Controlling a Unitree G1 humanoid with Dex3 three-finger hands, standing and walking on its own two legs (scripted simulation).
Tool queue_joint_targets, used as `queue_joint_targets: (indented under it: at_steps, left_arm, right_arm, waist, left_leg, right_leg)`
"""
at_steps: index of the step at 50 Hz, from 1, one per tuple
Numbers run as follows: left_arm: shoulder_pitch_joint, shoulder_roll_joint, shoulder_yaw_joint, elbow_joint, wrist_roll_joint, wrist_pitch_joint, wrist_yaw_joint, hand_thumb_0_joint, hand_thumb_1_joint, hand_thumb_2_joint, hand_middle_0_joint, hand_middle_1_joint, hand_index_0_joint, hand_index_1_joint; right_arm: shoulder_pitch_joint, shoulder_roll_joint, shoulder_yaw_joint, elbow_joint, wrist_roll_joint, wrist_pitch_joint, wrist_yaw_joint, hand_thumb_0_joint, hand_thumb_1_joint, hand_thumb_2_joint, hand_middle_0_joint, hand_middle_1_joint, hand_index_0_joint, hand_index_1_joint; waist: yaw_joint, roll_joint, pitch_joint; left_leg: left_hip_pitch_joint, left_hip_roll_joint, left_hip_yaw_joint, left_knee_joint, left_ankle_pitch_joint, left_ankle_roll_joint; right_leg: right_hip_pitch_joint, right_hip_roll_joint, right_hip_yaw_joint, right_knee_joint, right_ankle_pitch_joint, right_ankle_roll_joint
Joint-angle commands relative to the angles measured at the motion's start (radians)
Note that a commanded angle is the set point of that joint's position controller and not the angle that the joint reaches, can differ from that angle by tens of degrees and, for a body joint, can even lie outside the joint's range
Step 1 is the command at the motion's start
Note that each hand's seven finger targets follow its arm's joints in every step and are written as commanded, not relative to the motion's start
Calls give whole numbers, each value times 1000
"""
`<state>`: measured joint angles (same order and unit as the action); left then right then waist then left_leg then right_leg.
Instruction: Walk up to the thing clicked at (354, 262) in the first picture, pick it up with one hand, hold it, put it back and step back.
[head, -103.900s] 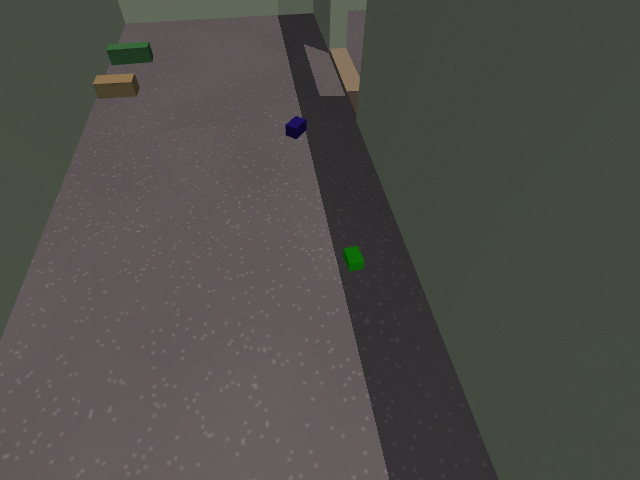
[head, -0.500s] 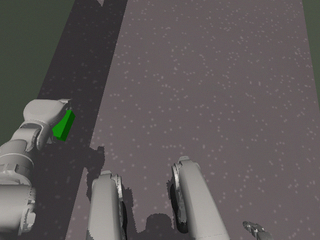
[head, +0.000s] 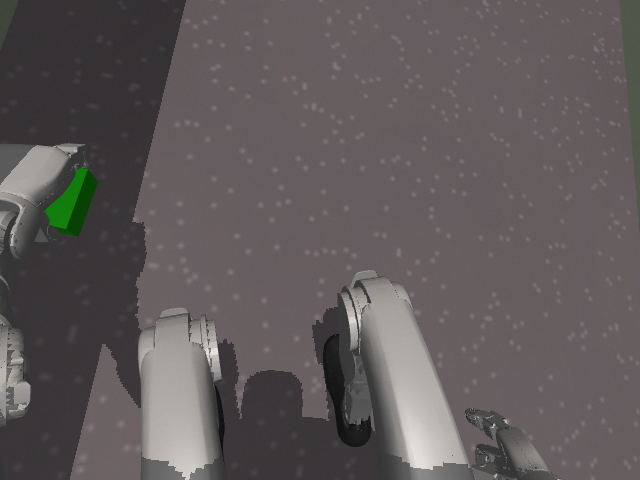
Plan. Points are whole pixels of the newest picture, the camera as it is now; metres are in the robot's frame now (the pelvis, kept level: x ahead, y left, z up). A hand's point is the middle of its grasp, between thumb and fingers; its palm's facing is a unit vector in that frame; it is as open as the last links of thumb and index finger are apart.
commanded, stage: crouch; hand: left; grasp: from above
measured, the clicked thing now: (59, 198) +0.48 +0.27 -0.18
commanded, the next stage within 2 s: lower in 0.72 s
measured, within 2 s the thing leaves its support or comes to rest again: neither
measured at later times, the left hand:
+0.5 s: hand (58, 208) +0.48 +0.28 -0.21, palm faces -0.48 +0.04 -0.88, open 10.5 cm
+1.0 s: hand (65, 210) +0.49 +0.28 -0.24, palm faces -0.50 +0.03 -0.87, open 10.5 cm
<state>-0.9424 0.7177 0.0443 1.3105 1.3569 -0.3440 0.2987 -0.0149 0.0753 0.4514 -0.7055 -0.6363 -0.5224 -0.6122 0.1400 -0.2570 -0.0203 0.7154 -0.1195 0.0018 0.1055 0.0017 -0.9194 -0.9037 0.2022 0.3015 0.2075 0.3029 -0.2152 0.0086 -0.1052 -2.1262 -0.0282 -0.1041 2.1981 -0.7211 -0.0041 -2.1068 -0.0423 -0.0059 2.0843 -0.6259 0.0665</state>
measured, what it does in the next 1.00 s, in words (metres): lowers itself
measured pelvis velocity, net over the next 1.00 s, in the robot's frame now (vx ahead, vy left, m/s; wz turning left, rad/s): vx -0.01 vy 0.01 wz -0.06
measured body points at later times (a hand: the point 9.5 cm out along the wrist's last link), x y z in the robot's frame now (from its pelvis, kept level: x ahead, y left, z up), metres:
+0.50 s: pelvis -0.01 +0.00 -0.05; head +0.25 +0.08 +0.32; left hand +0.50 +0.27 -0.16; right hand +0.02 -0.28 -0.14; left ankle +0.07 +0.12 -0.37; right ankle +0.11 -0.15 -0.37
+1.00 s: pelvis -0.01 +0.01 -0.07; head +0.25 +0.09 +0.29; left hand +0.51 +0.28 -0.19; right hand +0.02 -0.27 -0.15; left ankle +0.07 +0.12 -0.37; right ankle +0.11 -0.15 -0.37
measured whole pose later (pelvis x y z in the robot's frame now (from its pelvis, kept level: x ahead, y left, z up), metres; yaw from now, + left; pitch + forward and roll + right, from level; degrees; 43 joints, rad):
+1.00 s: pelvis -0.01 +0.01 -0.07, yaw -3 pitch +35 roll -11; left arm -1.08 0.89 0.06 1.51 1.43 -0.41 0.33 -0.01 0.06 0.48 -0.70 -0.66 -0.53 -0.65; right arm 0.17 -0.28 0.10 0.69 -0.16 0.01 0.14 0.00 -0.92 -0.90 0.20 0.30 0.21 0.30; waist -0.31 -0.02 -0.02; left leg -2.32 -0.05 -0.14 2.42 -0.72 0.01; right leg -2.26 -0.03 -0.03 2.26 -0.61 0.06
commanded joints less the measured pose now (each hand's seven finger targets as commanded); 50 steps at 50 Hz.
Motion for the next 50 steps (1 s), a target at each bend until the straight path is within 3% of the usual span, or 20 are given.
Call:
queue_joint_targets:
  at_steps: [1,2,5,9,11,15,17,18,25,26,28,30,39,40,44,47,50]
  left_arm:
    - [-359,279,53,-140,-25,-9,25,0,401,603,-697,-723,-766,-652]
    - [-322,279,49,-95,-16,-8,23,0,405,572,-707,-713,-776,-640]
    - [-348,317,66,-98,-7,-22,23,0,429,569,-721,-710,-792,-636]
    - [-362,309,62,-88,0,-39,28,0,426,626,-740,-721,-799,-659]
    - [-406,343,74,-124,2,-53,35,0,416,622,-724,-728,-785,-663]
    - [-408,338,65,-65,10,-63,47,0,410,624,-715,-741,-777,-676]
    - [-415,343,66,-57,22,-63,55,0,405,635,-712,-745,-773,-681]
    - [-429,351,67,-66,20,-64,61,0,409,626,-715,-732,-775,-669]
    - [-447,379,67,-31,42,-61,72,0,416,668,-727,-752,-781,-694]
    - [-406,363,60,10,46,-55,69,0,423,660,-733,-754,-788,-695]
    - [-459,394,71,-39,46,-58,72,0,442,689,-749,-762,-800,-707]
    - [-438,374,64,-8,40,-50,68,0,449,683,-760,-748,-809,-695]
    - [-459,376,58,-9,45,-51,62,0,465,686,-776,-753,-823,-703]
    - [-487,399,59,-32,42,-55,64,0,458,664,-765,-746,-815,-693]
    - [-463,394,54,16,44,-61,67,0,426,678,-763,-769,-812,-717]
    - [-448,370,39,63,44,-69,74,0,426,698,-753,-783,-803,-730]
    - [-466,417,58,79,63,-81,84,0,442,678,-763,-778,-816,-722]
  right_arm:
    - [235,-239,-73,-13,0,5,-5,0,-918,-902,200,300,200,300]
    - [235,-237,-67,-11,-2,7,-4,0,-923,-905,200,300,200,300]
    - [234,-243,-57,-19,-3,13,2,0,-921,-904,200,300,200,300]
    - [250,-250,-46,-12,-12,17,6,0,-925,-906,200,300,200,300]
    - [249,-258,-45,-14,-13,19,8,0,-924,-905,200,300,200,300]
    - [248,-261,-31,-9,-20,19,13,0,-924,-905,200,300,200,300]
    - [253,-265,-28,-6,-23,18,13,0,-924,-905,200,300,200,300]
    - [251,-267,-27,-4,-23,18,13,0,-922,-904,200,300,200,300]
    - [253,-278,-17,-5,-30,17,14,0,-923,-905,200,300,200,300]
    - [261,-277,-10,-4,-31,17,17,0,-926,-905,200,300,200,300]
    - [255,-278,-10,-7,-30,18,18,0,-923,-905,200,300,200,300]
    - [254,-281,-8,-13,-30,20,18,0,-924,-905,200,300,200,300]
    - [264,-291,6,-20,-33,19,22,0,-925,-905,200,300,200,300]
    - [253,-290,8,-22,-29,20,21,0,-923,-905,200,300,200,300]
    - [248,-288,21,-23,-38,20,23,0,-927,-904,200,300,200,300]
    - [251,-295,30,-22,-43,16,24,0,-924,-903,200,300,200,300]
    - [253,-311,34,-23,-49,16,24,0,-926,-903,200,300,200,300]
  waist:
    - [-22,253,-684]
    - [-23,249,-668]
    - [-23,257,-677]
    - [-42,275,-660]
    - [-37,315,-686]
    - [-60,316,-626]
    - [-67,308,-639]
    - [-57,314,-638]
    - [-73,341,-651]
    - [-73,335,-623]
    - [-72,353,-657]
    - [-79,343,-608]
    - [-100,365,-600]
    - [-96,378,-613]
    - [-102,343,-589]
    - [-124,326,-555]
    - [-119,344,-546]
  left_leg:
    - [486,-9,56,-251,239,24]
    - [480,-12,61,-237,248,25]
    - [447,-16,67,-214,254,27]
    - [462,-14,58,-190,267,21]
    - [475,-11,55,-182,274,16]
    - [433,-12,49,-167,229,17]
    - [430,-12,50,-152,236,19]
    - [427,-13,50,-152,224,19]
    - [426,-12,44,-119,244,18]
    - [429,-12,39,-122,253,15]
    - [418,-13,45,-114,252,17]
    - [407,-11,41,-115,234,16]
    - [423,-9,25,-97,261,10]
    - [401,-10,32,-91,249,14]
    - [337,-16,43,-72,224,22]
    - [343,-11,23,-66,248,17]
    - [348,-12,22,-55,254,12]
  right_leg:
    - [313,32,-93,-159,162,-96]
    - [316,33,-92,-153,170,-96]
    - [312,34,-92,-129,177,-96]
    - [268,36,-102,-106,179,-95]
    - [254,35,-104,-90,184,-97]
    - [215,35,-113,-72,154,-96]
    - [218,37,-116,-66,163,-93]
    - [208,36,-114,-64,157,-95]
    - [182,38,-124,-31,176,-94]
    - [174,35,-126,-27,178,-94]
    - [185,40,-127,-20,185,-95]
    - [158,35,-128,-22,170,-93]
    - [128,33,-138,1,188,-95]
    - [142,39,-137,2,187,-96]
    - [164,43,-138,4,174,-93]
    - [139,44,-150,19,185,-94]
    - [121,41,-150,26,185,-96]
